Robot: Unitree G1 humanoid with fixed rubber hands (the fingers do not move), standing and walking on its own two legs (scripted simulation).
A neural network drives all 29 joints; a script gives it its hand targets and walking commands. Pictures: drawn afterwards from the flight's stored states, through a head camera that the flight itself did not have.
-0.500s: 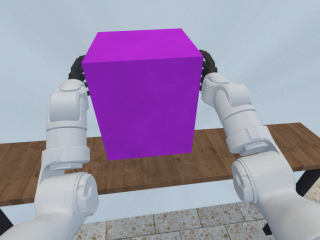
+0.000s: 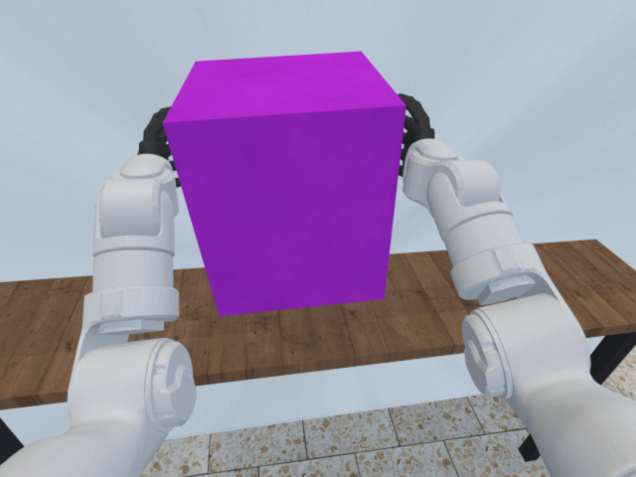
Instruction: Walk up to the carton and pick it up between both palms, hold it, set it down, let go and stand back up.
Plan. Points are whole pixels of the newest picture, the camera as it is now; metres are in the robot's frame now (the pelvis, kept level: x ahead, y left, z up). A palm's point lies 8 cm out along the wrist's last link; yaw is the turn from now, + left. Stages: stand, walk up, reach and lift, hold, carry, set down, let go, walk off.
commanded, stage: hold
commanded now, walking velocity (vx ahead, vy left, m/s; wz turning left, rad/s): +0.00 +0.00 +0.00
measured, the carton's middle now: (291, 181) +0.40 -0.01 +0.24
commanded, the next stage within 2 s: none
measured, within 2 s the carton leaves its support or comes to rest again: neither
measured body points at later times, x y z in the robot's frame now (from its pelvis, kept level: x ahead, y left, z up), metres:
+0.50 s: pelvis -0.01 +0.00 +0.00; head -0.09 +0.02 +0.44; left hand +0.39 +0.15 +0.27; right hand +0.38 -0.15 +0.29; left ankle +0.02 +0.12 -0.75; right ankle -0.01 -0.11 -0.75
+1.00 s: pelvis +0.00 +0.00 +0.00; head -0.08 +0.02 +0.44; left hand +0.39 +0.15 +0.27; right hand +0.38 -0.15 +0.29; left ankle +0.02 +0.12 -0.75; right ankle -0.01 -0.11 -0.75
